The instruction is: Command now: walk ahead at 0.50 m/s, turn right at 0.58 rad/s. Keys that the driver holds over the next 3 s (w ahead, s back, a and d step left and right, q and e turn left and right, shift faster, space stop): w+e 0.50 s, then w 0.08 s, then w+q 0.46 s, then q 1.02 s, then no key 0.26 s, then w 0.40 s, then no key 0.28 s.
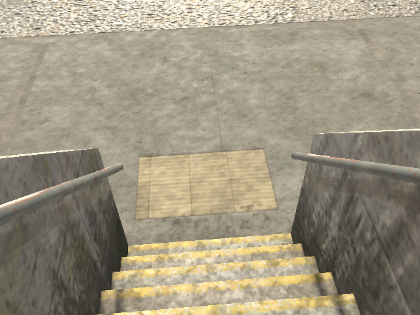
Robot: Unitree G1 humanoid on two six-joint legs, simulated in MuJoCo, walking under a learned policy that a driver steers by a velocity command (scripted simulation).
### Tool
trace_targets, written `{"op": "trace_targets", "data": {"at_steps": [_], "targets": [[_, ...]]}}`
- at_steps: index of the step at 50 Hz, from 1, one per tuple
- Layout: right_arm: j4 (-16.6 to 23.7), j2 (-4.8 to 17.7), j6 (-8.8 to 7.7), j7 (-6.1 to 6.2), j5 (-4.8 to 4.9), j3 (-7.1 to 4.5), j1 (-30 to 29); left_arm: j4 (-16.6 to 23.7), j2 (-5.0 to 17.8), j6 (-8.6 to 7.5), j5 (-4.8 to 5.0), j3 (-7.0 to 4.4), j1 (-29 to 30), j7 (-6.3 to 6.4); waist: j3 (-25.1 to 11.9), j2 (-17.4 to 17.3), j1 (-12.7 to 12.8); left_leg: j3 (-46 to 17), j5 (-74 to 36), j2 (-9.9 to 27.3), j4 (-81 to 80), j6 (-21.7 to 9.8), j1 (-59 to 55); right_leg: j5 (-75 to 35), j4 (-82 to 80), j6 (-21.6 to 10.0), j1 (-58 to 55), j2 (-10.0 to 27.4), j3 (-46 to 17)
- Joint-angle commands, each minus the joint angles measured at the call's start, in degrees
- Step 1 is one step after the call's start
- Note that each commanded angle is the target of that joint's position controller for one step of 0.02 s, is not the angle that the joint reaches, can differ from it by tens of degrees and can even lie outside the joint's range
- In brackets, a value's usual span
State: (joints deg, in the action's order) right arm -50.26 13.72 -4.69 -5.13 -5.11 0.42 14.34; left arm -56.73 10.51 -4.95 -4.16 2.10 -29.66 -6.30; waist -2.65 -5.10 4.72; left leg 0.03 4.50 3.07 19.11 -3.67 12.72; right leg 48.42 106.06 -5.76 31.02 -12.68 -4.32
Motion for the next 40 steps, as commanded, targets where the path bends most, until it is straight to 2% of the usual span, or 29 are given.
{"op": "trace_targets", "data": {"at_steps": [1, 2, 4, 6, 7, 9, 10, 11, 13, 14, 16, 18, 20, 22, 25, 26, 27, 28, 29, 30, 31, 32, 34, 35, 36, 37, 38, 39, 40], "targets": [[-2.3, 14.3, 0.94, 0.82, -1.10, -5.35, 19.8, 8.4, 5.5, 1.12, 3.29, -1.09, -4.8, -1.29, -8.5, 2.5, -10.9, -15.8, -54.6, 23.9, 18.2, -19.6, -44.8, -9.2, 21.6, 2.5, 52.7, 5.2, -3.0], [-4.1, 13.0, 1.48, 0.57, -2.42, -4.96, 16.3, 9.5, 3.2, 1.46, 2.42, -0.10, -4.3, -0.55, -2.2, 3.9, -7.9, -21.0, -28.9, 27.5, 13.0, -19.3, -30.8, -19.0, 21.8, 2.7, 53.5, 12.0, -7.5], [-5.8, -5.1, -0.29, 2.70, -2.66, 0.54, 12.9, 8.0, 0.3, 2.63, -0.33, 0.96, -2.7, -0.63, 11.3, 8.9, -2.0, -7.2, -9.3, 16.5, 7.4, -10.7, -0.5, -44.0, -6.7, 0.3, 42.3, 21.0, -6.6], [-6.6, -5.4, -4.02, 5.51, -0.72, 1.48, 9.4, 7.0, 1.2, 2.50, -1.05, 0.03, -1.2, -3.02, 13.8, 5.2, -1.8, 4.0, -3.4, 6.7, 6.8, -7.0, 24.1, -62.7, -27.2, -0.7, 22.2, 20.5, 0.8], [-7.5, -3.8, -5.01, 6.10, -1.48, 2.27, 10.2, 8.6, 1.0, 2.64, -0.90, -0.28, 4.8, -3.62, 12.7, 4.1, -3.9, 6.3, 5.7, 6.0, 5.5, -6.7, 34.0, -71.2, -29.8, 0.4, 10.7, 19.1, 4.9], [-9.7, 6.5, -5.55, 5.06, -3.01, 0.53, 12.8, 7.8, 1.7, 2.00, -0.68, -0.73, 1.4, -4.59, 8.5, 2.3, -1.9, -0.4, -4.4, 11.2, 12.8, -7.6, 30.3, -67.6, -19.6, 2.2, 11.9, 17.1, 3.8], [-11.3, 6.1, -5.83, 5.36, -2.81, 0.83, 14.1, 8.6, 3.7, 1.54, -1.10, -1.10, 3.9, -3.30, 7.5, 3.7, -3.1, -4.7, -8.4, 13.8, 15.8, -7.7, 14.2, -67.1, -28.8, 2.6, 25.4, 21.0, -5.9], [-11.8, 3.9, -5.51, 6.39, -0.78, 1.21, 18.9, 8.4, 5.2, 1.26, -2.17, -1.43, 5.2, -2.30, 6.8, 3.1, -5.8, -6.7, -7.4, 14.9, 20.1, -6.3, -2.1, -71.6, -43.6, 2.3, 38.4, 20.4, -6.1], [-17.6, 1.6, -4.42, 6.92, -2.30, 1.61, 32.8, 9.3, 2.5, 1.02, -3.13, -0.64, 11.1, -0.41, 9.6, 0.5, -11.0, -16.7, -1.2, 19.2, 23.8, -7.7, -17.3, -70.5, -47.5, 2.4, 55.3, 20.6, -8.0], [-16.0, -0.9, -3.61, 6.80, -2.66, 2.52, 30.3, 8.2, 2.0, 0.75, -2.79, 0.10, 12.7, -0.06, 11.2, 2.4, -10.6, -14.4, 1.1, 17.4, 24.1, -8.6, -12.6, -79.7, -55.8, 2.4, 51.9, 20.6, -9.0], [-11.0, -2.5, -3.31, 4.33, -3.83, 3.72, 20.7, 8.4, 3.5, 1.82, -3.62, 0.00, 16.7, -0.27, 9.8, 4.1, -7.6, -1.3, 17.7, 11.0, 21.9, -7.6, 22.9, -93.0, -54.6, 1.0, 12.1, 17.2, 6.4], [-12.4, 0.3, -4.12, 3.99, -1.94, 2.94, 20.0, 9.3, 4.5, 2.62, -3.18, -0.49, 18.2, -0.88, 13.7, 3.1, -6.3, 1.6, 20.6, 11.3, 20.5, -4.6, 28.1, -81.3, -55.4, 1.5, 0.4, 16.3, 8.2], [-15.2, 5.3, -4.26, 5.19, -0.22, 1.29, 25.1, 11.5, 6.2, 2.70, -1.70, -0.80, 26.2, -1.19, 18.2, 4.7, -10.7, -1.5, 11.0, 15.0, 24.6, -3.2, 7.8, -72.3, -72.6, 2.6, 10.6, 18.7, 6.2], [-16.7, 9.9, -1.86, 5.94, -0.58, -0.67, 23.7, 12.4, 2.4, 3.53, -3.06, 0.30, 29.8, -0.79, 17.7, 1.9, -11.4, -7.3, 8.2, 19.9, 27.7, -5.6, -5.2, -67.4, -84.2, 1.2, 11.3, 21.0, 3.5], [-17.7, 7.2, 0.75, 3.75, -2.49, -1.45, 22.9, 5.4, 7.8, 3.09, -3.51, -3.23, 16.3, 1.15, 10.0, 7.2, -7.2, -2.0, -1.1, 15.1, 47.4, -3.9, -7.8, -71.0, -93.7, 0.0, -9.5, 19.9, 6.3], [-17.8, 6.5, 0.28, 3.12, -0.19, -1.90, 24.0, -1.6, 12.4, 1.51, -3.36, -5.42, 5.3, 1.88, 7.0, 11.8, -5.9, 4.4, 5.2, 7.5, 60.2, -1.2, -5.9, -79.4, -101.6, 0.4, -22.2, 16.3, 11.9], [-18.2, 8.6, 1.93, 0.72, -1.21, -2.80, 24.9, -6.8, 13.1, 0.69, -5.31, -6.89, -10.4, 2.17, -0.6, 16.4, 0.3, 7.9, 28.1, 1.4, 81.3, 2.0, 9.2, -80.5, -94.0, -2.8, -48.7, 17.3, 12.1], [-12.8, 4.8, 1.99, -2.26, -0.56, -3.03, 19.2, -7.8, 17.7, 1.36, -4.24, -7.98, -15.7, 2.91, -12.7, 18.8, 1.2, 5.7, 42.0, -3.3, 97.2, 3.7, 31.0, -101.5, -69.5, -10.2, -69.8, 22.0, 3.0], [-0.7, 1.9, -0.23, -2.49, 1.49, -1.84, 4.7, -7.7, 17.0, 0.63, -2.90, -8.27, -18.4, 3.39, -16.4, 16.6, 6.8, 2.4, 44.6, -2.3, 92.4, 6.4, 49.3, -80.0, -73.8, -16.2, -79.2, 32.4, -9.9], [2.6, 0.8, -1.98, -1.74, 3.79, -0.33, -3.2, -6.4, 13.7, 0.39, -2.01, -7.91, -9.2, 3.41, -6.0, 8.7, 6.5, -0.3, 42.3, 3.6, 86.7, 5.2, 58.0, -66.6, -76.4, -15.1, -68.3, 35.9, -9.3], [0.9, 1.9, -2.33, -1.01, 4.78, -0.20, 0.2, -5.3, 11.9, 0.75, -1.71, -6.80, -1.5, 2.55, -4.2, -0.2, 1.5, -1.7, 41.6, 6.5, 84.2, 2.9, 49.5, -76.4, -74.6, -13.5, -54.4, 35.8, -5.2], [-2.1, 3.1, -2.43, -0.62, 4.50, -1.48, 11.8, -3.0, 7.3, 0.29, -1.66, -4.81, 4.3, 1.81, -0.5, -2.4, -6.6, -3.8, 30.0, 7.3, 74.9, 1.7, 39.7, -81.1, -71.9, -12.0, -34.7, 33.5, 0.0], [-5.5, 5.6, -1.40, 0.18, 2.16, -3.76, 16.8, 1.4, 5.8, -1.75, 0.23, -3.37, 10.9, 2.90, 8.6, 6.3, -12.1, -3.8, -1.7, 3.9, 49.9, 2.2, 21.1, -72.7, -80.4, -4.9, -3.6, 25.4, 9.8], [-4.7, -3.8, 1.23, 4.18, 3.32, -0.16, 14.6, 2.8, 7.2, -2.07, 7.98, -4.22, 19.6, 5.30, 4.5, 7.3, -14.1, 3.2, -4.0, -3.4, 38.6, 4.3, 6.5, -79.2, -81.0, -3.3, 1.5, 24.1, 12.2], [-8.9, -5.4, 3.74, 5.91, 3.34, 0.25, 22.0, 3.7, 12.3, -1.78, 8.07, -5.19, 20.8, 6.12, -1.0, 15.9, -16.9, 4.7, -11.0, -3.5, 46.6, 4.9, 0.0, -76.8, -76.6, -4.6, 3.0, 27.8, 10.2], [-9.7, 3.1, 2.27, 0.33, 1.14, -2.13, 28.4, 2.8, 13.3, -3.92, -3.88, -4.96, 10.5, 2.07, 9.1, 12.5, -14.1, 2.4, -12.5, -3.0, 58.0, 5.2, 6.1, -61.6, -74.1, -9.4, 10.3, 27.2, 11.7], [-5.9, 6.5, 0.65, 0.10, 0.20, -3.23, 17.2, -0.6, 8.5, -3.76, -5.30, -4.74, 4.7, 1.54, 7.4, 6.1, -8.0, -8.2, -13.6, 3.0, 49.5, 5.5, 22.9, -56.8, -73.4, -12.7, -3.7, 36.8, 1.7], [-2.5, 7.0, 0.02, 1.14, 0.55, -3.44, 9.3, -1.8, 5.3, -2.83, -4.27, -3.87, 1.2, 1.65, 9.2, 6.7, -4.0, -12.9, -12.1, 6.6, 41.5, 4.6, 36.3, -54.1, -72.8, -14.1, -13.6, 42.0, -6.4], [-3.4, 5.5, -0.64, 2.12, 0.93, -3.30, 7.6, -6.3, 4.8, -2.71, -2.76, -3.51, -8.0, 2.67, 7.9, 4.2, -1.4, -15.9, -23.9, 6.4, 30.3, 4.3, 43.7, -44.7, -67.9, -12.3, -22.8, 40.3, -6.8]]}}
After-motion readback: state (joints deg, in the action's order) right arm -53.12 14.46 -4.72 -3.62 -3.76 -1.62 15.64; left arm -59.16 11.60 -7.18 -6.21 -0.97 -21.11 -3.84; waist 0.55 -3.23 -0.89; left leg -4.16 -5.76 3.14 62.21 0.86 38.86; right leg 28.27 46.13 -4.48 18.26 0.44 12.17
